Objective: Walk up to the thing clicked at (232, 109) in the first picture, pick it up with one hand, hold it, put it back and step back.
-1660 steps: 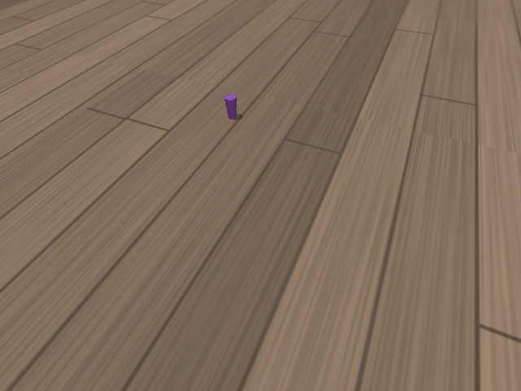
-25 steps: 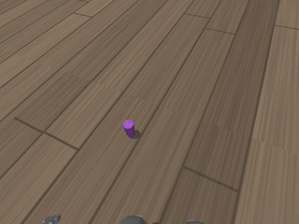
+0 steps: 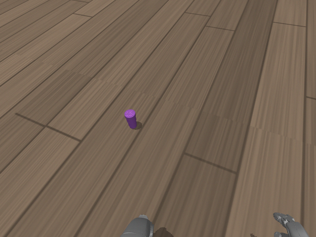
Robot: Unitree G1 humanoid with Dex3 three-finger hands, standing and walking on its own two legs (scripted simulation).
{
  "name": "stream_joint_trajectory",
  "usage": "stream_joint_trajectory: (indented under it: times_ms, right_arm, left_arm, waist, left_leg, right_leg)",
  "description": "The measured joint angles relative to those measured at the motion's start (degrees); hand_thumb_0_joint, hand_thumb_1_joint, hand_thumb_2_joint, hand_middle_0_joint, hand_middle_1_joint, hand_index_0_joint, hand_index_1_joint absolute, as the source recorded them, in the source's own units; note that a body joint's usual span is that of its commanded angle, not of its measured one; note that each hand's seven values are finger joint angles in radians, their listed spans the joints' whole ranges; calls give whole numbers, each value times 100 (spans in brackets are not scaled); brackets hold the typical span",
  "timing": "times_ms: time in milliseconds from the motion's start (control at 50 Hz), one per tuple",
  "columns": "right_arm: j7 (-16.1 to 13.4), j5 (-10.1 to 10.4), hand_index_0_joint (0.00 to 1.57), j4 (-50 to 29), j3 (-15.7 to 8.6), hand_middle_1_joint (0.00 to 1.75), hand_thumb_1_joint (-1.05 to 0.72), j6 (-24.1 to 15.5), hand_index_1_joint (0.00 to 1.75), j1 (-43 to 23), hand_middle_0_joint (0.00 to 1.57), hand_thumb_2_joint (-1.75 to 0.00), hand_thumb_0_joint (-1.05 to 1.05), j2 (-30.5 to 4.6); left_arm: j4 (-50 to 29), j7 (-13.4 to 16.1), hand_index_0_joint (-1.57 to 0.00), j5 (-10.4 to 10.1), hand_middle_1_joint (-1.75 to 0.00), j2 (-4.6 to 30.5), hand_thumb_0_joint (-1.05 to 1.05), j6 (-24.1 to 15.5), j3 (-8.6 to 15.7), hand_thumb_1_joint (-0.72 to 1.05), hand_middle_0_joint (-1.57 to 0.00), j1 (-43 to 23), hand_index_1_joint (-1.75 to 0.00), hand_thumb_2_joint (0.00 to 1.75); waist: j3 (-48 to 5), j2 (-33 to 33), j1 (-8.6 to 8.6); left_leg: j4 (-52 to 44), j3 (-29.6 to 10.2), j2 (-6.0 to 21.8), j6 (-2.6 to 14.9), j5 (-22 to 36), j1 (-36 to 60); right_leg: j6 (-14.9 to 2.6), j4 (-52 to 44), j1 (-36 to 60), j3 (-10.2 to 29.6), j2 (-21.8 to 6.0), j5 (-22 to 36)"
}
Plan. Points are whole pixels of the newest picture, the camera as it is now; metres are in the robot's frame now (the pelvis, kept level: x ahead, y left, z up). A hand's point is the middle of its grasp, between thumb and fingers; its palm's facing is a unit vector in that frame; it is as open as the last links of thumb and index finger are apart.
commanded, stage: step back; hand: left
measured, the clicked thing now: (131, 119) +0.95 +0.30 -0.67
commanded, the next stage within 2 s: stand in 1.12 s
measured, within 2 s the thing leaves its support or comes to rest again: neither
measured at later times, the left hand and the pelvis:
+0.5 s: hand out of the picture -0.04 +0.27 -0.14, palm faces +0.10 -0.92 -0.38, open 7.3 cm; pelvis -0.07 -0.01 +0.01, yaw +5 degrees
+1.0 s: hand out of the picture +0.04 +0.28 -0.13, palm faces +0.10 -0.93 -0.36, open 7.3 cm; pelvis -0.03 +0.01 +0.02, yaw +5 degrees
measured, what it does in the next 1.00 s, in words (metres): steps on the spot: left foot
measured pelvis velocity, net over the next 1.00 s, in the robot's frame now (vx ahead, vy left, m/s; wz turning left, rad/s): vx -0.03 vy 0.01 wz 0.09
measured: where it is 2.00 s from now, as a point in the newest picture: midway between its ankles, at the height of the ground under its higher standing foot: outside the picture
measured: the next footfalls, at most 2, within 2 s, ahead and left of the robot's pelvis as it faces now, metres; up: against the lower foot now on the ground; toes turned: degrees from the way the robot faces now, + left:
left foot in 0.24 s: -0.02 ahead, +0.13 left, +0.00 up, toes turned +5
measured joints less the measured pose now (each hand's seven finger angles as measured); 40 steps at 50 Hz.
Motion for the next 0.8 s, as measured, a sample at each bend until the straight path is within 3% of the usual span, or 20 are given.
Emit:
stream_joint_trajectory:
  times_ms: [40, 80, 140, 220, 280, 320, 360, 420, 480, 520, 560, 620, 660, 680, 720, 800]
  right_arm:
    - [-13, 34, 20, 82, 1, 30, -91, 16, 30, 132, 21, -90, 0, -14]
    - [-13, 38, 20, 142, -1, 30, -91, -33, 30, 288, 21, -90, 0, -42]
    - [23, -11, 20, 287, -8, 30, -91, -75, 30, 553, 21, -90, 0, -66]
    - [108, -81, 20, 612, -21, 30, -91, -113, 30, 831, 21, -90, 1, -27]
    - [141, -108, 20, 857, -54, 30, -91, -223, 30, 863, 21, -90, 1, 112]
    - [178, -130, 20, 906, -16, 30, -91, -287, 30, 928, 21, -90, 1, 171]
    - [183, -153, 20, 928, 41, 30, -91, -359, 30, 947, 21, -90, 1, 254]
    - [201, -168, 20, 934, 98, 30, -90, -424, 30, 892, 21, -90, 1, 330]
    - [203, -125, 20, 924, 97, 30, -90, -371, 30, 782, 21, -90, 1, 293]
    - [188, -106, 20, 947, 82, 30, -90, -342, 30, 745, 21, -90, 1, 282]
    - [186, -82, 20, 956, 66, 30, -90, -366, 30, 720, 21, -90, 1, 237]
    - [182, -72, 20, 990, 29, 30, -91, -451, 30, 690, 21, -90, 1, 147]
    - [165, -100, 20, 1036, -2, 30, -91, -509, 30, 660, 21, -90, 1, 144]
    - [153, -120, 20, 1064, -6, 30, -91, -527, 30, 643, 21, -90, 1, 167]
    - [160, -127, 20, 1114, 18, 30, -91, -532, 30, 610, 21, -90, 1, 217]
    - [167, -95, 20, 1209, 98, 30, -91, -509, 30, 496, 21, -90, 1, 341]
  left_arm:
    - [28, 30, -21, 13, -30, -27, 1, -3, -20, 91, -21, 105, -30, 90]
    - [54, 58, -21, 37, -30, -40, 1, -10, -5, 90, -21, 134, -30, 90]
    - [7, 63, -21, 78, -30, -4, 1, -74, 31, 90, -21, 111, -30, 90]
    - [-68, 31, -21, 78, -30, 109, 1, -154, 71, 90, -21, 26, -30, 90]
    - [9, 13, -21, 33, -30, 220, 1, -118, 66, 90, -21, -32, -30, 90]
    - [193, -8, -21, -32, -30, 207, 1, -79, 47, 90, -20, 34, -30, 90]
    - [338, -57, -21, -86, -30, 238, 1, -63, 43, 91, -20, 88, -30, 90]
    - [483, -103, -21, -119, -30, 251, 1, -147, 48, 91, -20, 152, -30, 90]
    - [644, -77, -21, -64, -30, 113, 1, -248, 42, 91, -20, 133, -30, 90]
    - [675, -83, -21, -25, -30, 36, 1, -318, 7, 91, -20, 146, -30, 90]
    - [673, -80, -21, -14, -30, -42, 1, -352, -20, 91, -20, 118, -30, 90]
    - [674, -77, -21, -16, -30, -125, 1, -377, -69, 90, -20, 52, -30, 90]
    - [695, -82, -21, -38, -30, -118, 1, -338, -103, 90, -21, 2, -30, 90]
    - [721, -81, -21, -67, -30, -106, 1, -309, -119, 90, -21, -14, -30, 90]
    - [799, -82, -21, -113, -30, -82, 1, -272, -139, 90, -20, -47, -30, 90]
    - [932, -60, -21, -143, -30, -10, 1, -351, -143, 91, -20, -160, -30, 90]
  waist:
    - [-81, -77, 57]
    - [-131, -81, 39]
    - [-195, -47, 12]
    - [-294, -78, -21]
    - [-253, -331, -1]
    - [-412, -318, -69]
    - [-511, -342, -132]
    - [-568, -376, -155]
    - [-536, -143, -155]
    - [-607, -109, -115]
    - [-605, -122, -78]
    - [-584, -111, -49]
    - [-560, -179, -51]
    - [-568, -236, -47]
    - [-611, -270, -54]
    - [-609, -275, -76]
  left_leg:
    - [978, -238, -401, -6, -231, -141]
    - [1482, -270, -544, -29, -200, -88]
    - [1183, -124, -409, -72, -226, 356]
    - [-516, 228, -77, -22, -541, 1267]
    - [-1503, 431, -175, 37, 447, 1738]
    - [-1493, 420, -128, 140, 463, 1690]
    - [-1592, 407, -65, 169, 517, 1711]
    - [-1655, 428, 24, 72, 591, 1731]
    - [-1360, 310, 236, -4, 388, 1669]
    - [-1008, 181, 146, 62, -147, 1512]
    - [-746, 217, 50, 94, -313, 1373]
    - [-1145, 359, 63, 130, -91, 1391]
    - [-1593, 433, 20, 103, 695, 1538]
    - [-1654, 478, -17, 93, 816, 1576]
    - [-1683, 517, -1, 104, 744, 1623]
    - [-1752, 499, 117, 63, 653, 1760]
  right_leg:
    - [-9, -81, -78, 54, -136, 161]
    - [-10, -183, -140, 18, -222, 311]
    - [-19, -239, -238, -120, -289, 441]
    - [-17, -121, -381, -372, -419, 464]
    - [58, 82, -453, -288, -600, 396]
    - [69, 240, -505, -160, -441, -169]
    - [58, 483, -533, -54, -308, -301]
    - [39, -48, -252, -89, -269, -106]
    - [35, -680, 58, -224, -61, 748]
    - [-21, -668, 30, -247, -40, 711]
    - [-49, -676, 35, -252, -107, 677]
    - [52, -682, 37, -272, -201, 671]
    - [134, -566, 15, -238, -288, 592]
    - [152, -528, 6, -193, -328, 559]
    - [116, -554, 41, -129, -289, 422]
    - [160, -943, 302, -152, -176, 690]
